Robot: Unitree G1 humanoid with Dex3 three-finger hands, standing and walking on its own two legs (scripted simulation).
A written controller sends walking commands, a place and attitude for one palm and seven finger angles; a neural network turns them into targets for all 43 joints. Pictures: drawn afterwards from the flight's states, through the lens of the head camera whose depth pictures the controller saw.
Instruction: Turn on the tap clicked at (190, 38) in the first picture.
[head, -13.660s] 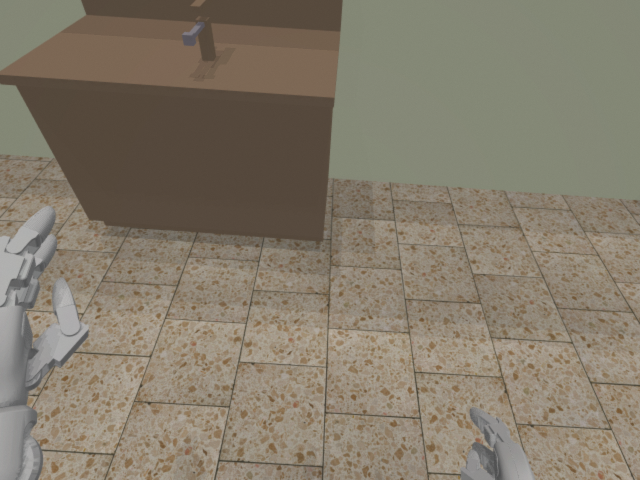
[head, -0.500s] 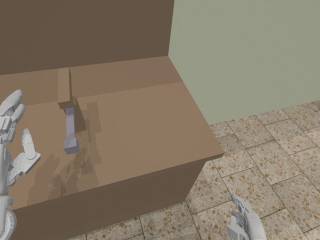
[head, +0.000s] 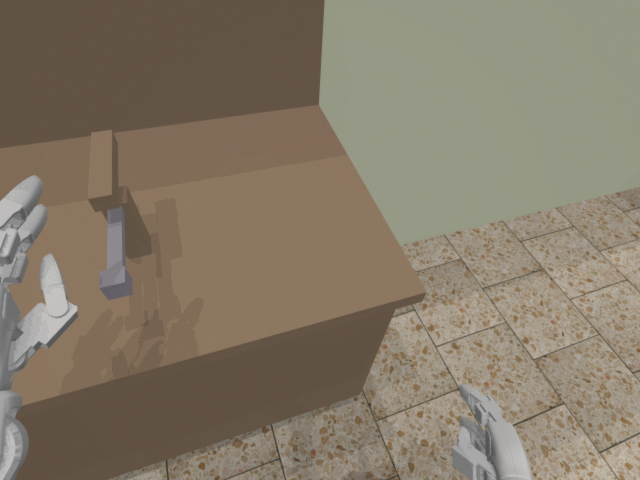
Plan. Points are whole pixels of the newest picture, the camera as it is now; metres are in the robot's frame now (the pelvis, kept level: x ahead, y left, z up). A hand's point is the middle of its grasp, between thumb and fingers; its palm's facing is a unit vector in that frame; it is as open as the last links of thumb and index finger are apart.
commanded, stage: shuffle to correct the standing spot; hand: left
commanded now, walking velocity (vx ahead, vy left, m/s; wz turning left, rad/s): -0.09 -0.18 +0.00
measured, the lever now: (116, 283) +0.31 +0.28 +0.06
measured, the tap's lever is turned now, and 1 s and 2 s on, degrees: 0 0 0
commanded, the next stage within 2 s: come to a stop and stand still in 1.12 s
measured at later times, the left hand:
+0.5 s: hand (124, 340) +0.20 +0.19 +0.17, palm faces +0.29 -0.83 -0.47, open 7.4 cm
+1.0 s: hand (121, 363) +0.18 +0.19 +0.16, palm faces +0.35 -0.86 -0.37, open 7.4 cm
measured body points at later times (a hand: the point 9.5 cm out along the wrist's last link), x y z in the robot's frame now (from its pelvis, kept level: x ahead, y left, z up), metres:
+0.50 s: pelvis -0.03 -0.04 -0.01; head +0.03 -0.03 +0.44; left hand +0.17 +0.23 +0.19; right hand +0.14 -0.30 -0.09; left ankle +0.01 +0.10 -0.74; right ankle +0.03 -0.11 -0.74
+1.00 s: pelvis -0.04 -0.05 -0.01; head -0.01 -0.03 +0.44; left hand +0.15 +0.23 +0.18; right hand +0.12 -0.29 -0.08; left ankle -0.06 +0.06 -0.72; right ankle +0.03 -0.11 -0.74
